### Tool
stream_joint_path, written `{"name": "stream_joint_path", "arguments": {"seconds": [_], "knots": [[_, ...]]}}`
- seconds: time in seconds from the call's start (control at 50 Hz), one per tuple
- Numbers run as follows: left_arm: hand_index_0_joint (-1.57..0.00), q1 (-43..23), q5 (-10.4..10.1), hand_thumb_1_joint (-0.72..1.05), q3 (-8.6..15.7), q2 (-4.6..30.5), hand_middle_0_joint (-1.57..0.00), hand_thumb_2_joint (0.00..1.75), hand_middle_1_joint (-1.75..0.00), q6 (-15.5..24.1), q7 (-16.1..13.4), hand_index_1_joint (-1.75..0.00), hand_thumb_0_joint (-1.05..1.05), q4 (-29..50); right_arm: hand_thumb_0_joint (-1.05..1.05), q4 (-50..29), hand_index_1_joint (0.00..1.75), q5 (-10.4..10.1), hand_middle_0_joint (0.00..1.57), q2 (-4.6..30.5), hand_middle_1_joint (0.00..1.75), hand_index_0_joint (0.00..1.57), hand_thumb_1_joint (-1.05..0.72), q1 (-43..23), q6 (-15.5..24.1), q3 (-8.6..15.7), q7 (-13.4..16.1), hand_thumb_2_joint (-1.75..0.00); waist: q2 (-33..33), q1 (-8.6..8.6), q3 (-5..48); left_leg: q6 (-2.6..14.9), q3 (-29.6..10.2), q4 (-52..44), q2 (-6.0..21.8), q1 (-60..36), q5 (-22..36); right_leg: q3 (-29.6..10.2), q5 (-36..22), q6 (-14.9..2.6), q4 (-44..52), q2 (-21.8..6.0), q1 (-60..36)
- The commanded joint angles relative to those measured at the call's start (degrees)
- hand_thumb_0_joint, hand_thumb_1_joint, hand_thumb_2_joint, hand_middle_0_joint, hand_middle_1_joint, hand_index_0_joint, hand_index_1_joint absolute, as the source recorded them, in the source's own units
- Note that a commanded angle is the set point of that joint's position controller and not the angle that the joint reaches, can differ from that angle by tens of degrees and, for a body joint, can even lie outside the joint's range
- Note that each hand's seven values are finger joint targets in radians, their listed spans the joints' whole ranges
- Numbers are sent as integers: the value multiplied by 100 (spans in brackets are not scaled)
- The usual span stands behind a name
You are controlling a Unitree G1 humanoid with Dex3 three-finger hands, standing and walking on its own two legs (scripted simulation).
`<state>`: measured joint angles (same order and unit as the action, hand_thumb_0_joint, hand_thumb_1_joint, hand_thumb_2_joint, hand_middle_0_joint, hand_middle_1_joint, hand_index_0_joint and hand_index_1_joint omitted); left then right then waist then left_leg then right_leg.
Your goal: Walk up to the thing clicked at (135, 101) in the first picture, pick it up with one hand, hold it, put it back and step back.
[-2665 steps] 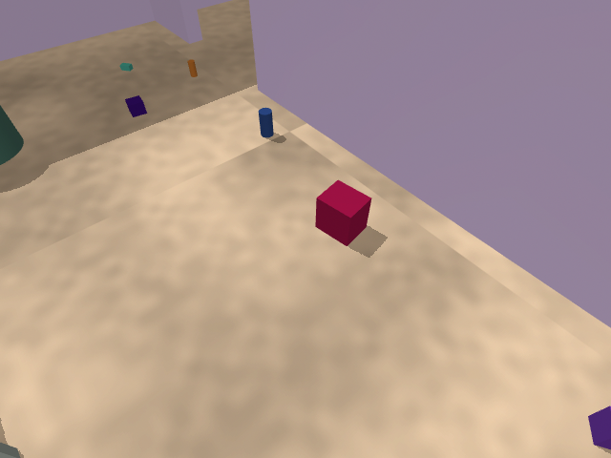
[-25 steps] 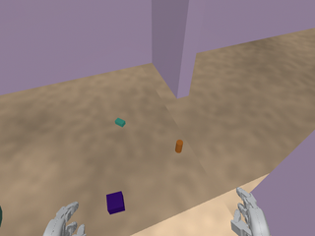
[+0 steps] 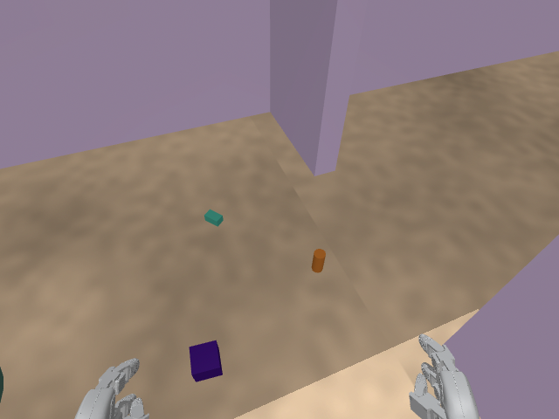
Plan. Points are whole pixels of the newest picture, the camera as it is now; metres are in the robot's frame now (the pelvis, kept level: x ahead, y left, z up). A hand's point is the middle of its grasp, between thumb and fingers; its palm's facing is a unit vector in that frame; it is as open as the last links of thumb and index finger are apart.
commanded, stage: home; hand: left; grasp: from above
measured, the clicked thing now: (206, 361) +0.44 +0.21 -0.67
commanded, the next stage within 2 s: stand in 0.44 s
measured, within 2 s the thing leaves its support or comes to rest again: neither
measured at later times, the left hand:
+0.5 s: hand out of the picture +0.16 +0.18 -0.04, palm faces +0.04 -0.98 -0.21, open 7.4 cm
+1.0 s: hand out of the picture +0.06 +0.24 -0.11, palm faces +0.05 -0.94 -0.33, open 7.4 cm
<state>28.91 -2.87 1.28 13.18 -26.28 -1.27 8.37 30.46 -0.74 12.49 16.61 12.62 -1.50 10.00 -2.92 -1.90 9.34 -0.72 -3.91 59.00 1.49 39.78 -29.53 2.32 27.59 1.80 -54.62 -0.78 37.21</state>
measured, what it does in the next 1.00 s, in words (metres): rises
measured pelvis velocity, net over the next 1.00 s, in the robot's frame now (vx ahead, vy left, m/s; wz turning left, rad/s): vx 0.00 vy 0.00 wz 0.01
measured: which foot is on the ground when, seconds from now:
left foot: down 0.00-1.00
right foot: down 0.00-1.00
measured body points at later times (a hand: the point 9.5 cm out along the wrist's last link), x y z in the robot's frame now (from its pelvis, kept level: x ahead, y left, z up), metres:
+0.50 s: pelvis +0.00 +0.00 +0.00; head +0.02 +0.00 +0.45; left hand +0.16 +0.23 -0.03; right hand +0.16 -0.25 -0.07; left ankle +0.00 +0.12 -0.68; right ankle +0.00 -0.14 -0.68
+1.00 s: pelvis +0.00 +0.00 +0.05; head +0.02 +0.00 +0.50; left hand +0.05 +0.28 -0.08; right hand +0.08 -0.28 -0.08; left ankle +0.00 +0.12 -0.68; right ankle +0.00 -0.14 -0.68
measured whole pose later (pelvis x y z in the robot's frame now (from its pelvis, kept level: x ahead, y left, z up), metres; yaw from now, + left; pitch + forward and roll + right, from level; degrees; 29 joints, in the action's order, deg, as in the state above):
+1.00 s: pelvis +0.00 +0.00 +0.05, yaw +1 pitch -2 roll +0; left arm 12.7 2.0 2.5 15.8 -1.4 -2.1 -54.1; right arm 56.3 2.2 16.3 11.1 0.6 2.6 1.4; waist -0.4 1.4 -3.3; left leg 0.1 -2.1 34.8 -0.6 14.5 -18.8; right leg 1.2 18.6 2.3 -33.7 -3.1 13.5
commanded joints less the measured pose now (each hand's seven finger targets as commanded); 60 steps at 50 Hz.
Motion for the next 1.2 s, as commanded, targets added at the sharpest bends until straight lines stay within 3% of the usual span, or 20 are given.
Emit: {"name": "stream_joint_path", "arguments": {"seconds": [0.0, 0.1, 0.12, 0.14, 0.16, 0.24, 0.48, 0.5, 0.52, 0.54, 0.56, 0.6, 0.66, 0.74, 0.8, 0.92, 0.98, 1.12, 1.16, 1.18], "knots": [[-20, -100, 12, 90, 372, 560, -20, 90, -30, 260, -34, -30, 0, 1033, 0, -904, 30, 21, 20, 738, 30, 20, -90, -396, 350, 319, 60, -90, 123, -21, 395, 117, 88, -1023, -105, -483, 1438, 220, -1197, -169, 811, 211, -301], [-20, -164, 23, 90, 272, 531, -20, 90, -30, 269, -17, -30, 0, 1231, 0, -942, 30, 21, 20, 722, 30, 20, -90, -410, 362, 299, 65, -90, -167, -27, 473, 81, 66, -1061, -95, -604, 1542, 215, -1270, -183, 753, 206, -269], [-20, -37, 10, 90, 440, 594, -20, 90, -30, 251, -42, -30, 0, 1035, 0, -901, 30, 23, 20, 754, 30, 20, -90, -393, 347, 348, 75, -90, 27, -12, 499, 95, 92, -1017, -100, -560, 1519, 210, -1233, -174, 774, 214, -322], [-20, -94, 8, 90, 352, 550, -20, 90, -30, 256, -41, -30, 0, 1099, 0, -936, 30, 14, 20, 719, 30, 20, -90, -411, 353, 311, 71, -90, 85, -16, 481, 113, 114, -986, -114, -523, 1560, 216, -1310, -160, 798, 210, -329], [-20, -51, 3, 90, 475, 647, -20, 90, -30, 252, -50, -30, 0, 1089, 0, -916, 30, 19, 20, 744, 30, 20, -90, -360, 342, 337, 70, -90, 96, -24, 560, 125, 129, -943, -127, -536, 1571, 180, -1333, -160, 808, 197, -376], [-20, -98, 29, 90, 347, 587, -20, 90, -30, 248, -42, -30, 0, 1099, 0, -926, 30, 14, 20, 768, 30, 20, -90, -401, 329, 337, 74, -90, -9, -41, 429, 98, 95, -1063, -94, -554, 1370, 194, -1111, -184, 785, 211, -248], [-20, -142, -19, 90, 377, 585, -20, 90, -30, 254, -36, -30, 0, 1250, 0, -959, 30, 10, 20, 723, 30, 20, -90, -363, 335, 315, 62, -90, -2, -38, 543, 117, 114, -987, -121, -544, 1449, 198, -1227, -155, 807, 202, -295], [-20, -33, -2, 90, 454, 646, -20, 90, -30, 225, -48, -30, 0, 1025, 0, -925, 30, 5, 20, 779, 30, 20, -90, -379, 332, 343, 68, -90, 109, -15, 393, 119, 96, -1029, -113, -463, 1318, 204, -1104, -163, 808, 211, -258], [-20, -1815, 673, 90, 373, 1067, -20, 90, -30, 1470, -265, -30, 0, -985, 0, 505, 30, 732, 20, 1364, 30, 20, -90, -748, -257, 496, -273, -90, 439, 415, -850, 413, -142, -1566, 79, -536, 2371, -183, -1206, -311, 989, -242, -1375], [-20, -1267, 697, 90, 481, 1110, -20, 90, -30, 1872, -225, -30, 0, -1925, 0, 574, 30, 706, 20, 1420, 30, 20, -90, -818, -467, 593, -421, -90, 633, 415, -328, 480, 52, -1468, 6, -995, 2649, -550, -1357, -528, 1192, -293, -1542], [-20, -1206, 664, 90, 461, 1140, -20, 90, -30, 2067, -183, -30, 0, -2153, 0, 381, 30, 747, 20, 1468, 30, 20, -90, -760, -569, 618, -510, -90, 532, 287, -241, 491, -69, -1464, 25, -1311, 2699, -663, -1625, -615, 1241, -248, -1293], [-20, -1384, 696, 90, 383, 1196, -20, 90, -30, 2307, -141, -30, 0, -2705, 0, 692, 30, 521, 20, 1344, 30, 20, -90, -673, -651, 618, -698, -90, 298, 311, 74, 453, -51, -1636, -9, -1644, 2704, -705, -2143, -570, 1129, -398, -1859], [-20, -1674, 588, 90, 413, 1173, -20, 90, -30, 2362, -121, -30, 0, -3456, 0, 964, 30, 342, 20, 1222, 30, 20, -90, -820, -754, 644, -865, -90, 592, 377, -198, 408, -53, -1866, -66, -1804, 2170, -646, -1548, -459, 1612, -430, -1751], [-20, -1973, 581, 90, 428, 1163, -20, 90, -30, 2539, -130, -30, 0, -4303, 0, 1378, 30, 387, 20, 1266, 30, 20, -90, -823, -887, 675, -905, -90, 339, 314, -516, 457, -242, -2399, 34, -2034, 1505, -615, -1001, -365, 2017, -442, -1735], [-20, -1865, 543, 90, 406, 1050, -20, 90, -30, 2599, -121, -30, 0, -4884, 0, 1606, 30, 391, 20, 1333, 30, 20, -90, -887, -904, 675, -886, -90, -116, 391, -588, 473, -587, -2946, 277, -2213, 1892, -329, -1419, -280, 1953, -286, -2066], [-20, -1827, 479, 90, 380, 1181, -20, 90, -30, 2676, -149, -30, 0, -5766, 0, 2134, 30, 301, 20, 1387, 30, 20, -90, -744, -1003, 655, -784, -90, 180, 295, -593, 343, -367, -3107, 252, -2827, 3002, -418, -2386, -297, 2563, -467, -2648], [-20, -1936, 466, 90, 353, 1273, -20, 90, -30, 2690, -145, -30, 0, -6077, 0, 2358, 30, 260, 20, 1390, 30, 20, -90, -719, -1061, 632, -769, -90, 345, 220, -768, 284, -292, -3324, 234, -2965, 2856, -461, -2369, -288, 2880, -522, -2772], [-20, -1980, 462, 90, 301, 1306, -20, 90, -30, 2676, -155, -30, 0, -6648, 0, 2737, 30, 229, 20, 1411, 30, 20, -90, -866, -1131, 587, -765, -90, 230, 287, -1049, 240, -337, -3795, 309, -3064, 2572, -396, -2023, -217, 3369, -541, -3047], [-20, -2007, 468, 90, 303, 1358, -20, 90, -30, 2661, -140, -30, 0, -6772, 0, 2801, 30, 226, 20, 1430, 30, 20, -90, -881, -1158, 588, -774, -90, 303, 268, -1226, 211, -364, -3981, 301, -3017, 2080, -397, -1655, -217, 3518, -523, -2975], [-20, -2025, 466, 90, 300, 1341, -20, 90, -30, 2678, -137, -30, 0, -6803, 0, 2821, 30, 224, 20, 1446, 30, 20, -90, -892, -1151, 587, -779, -90, 307, 275, -1165, 227, -353, -3960, 308, -3016, 2255, -416, -1809, -227, 3556, -556, -3099]]}}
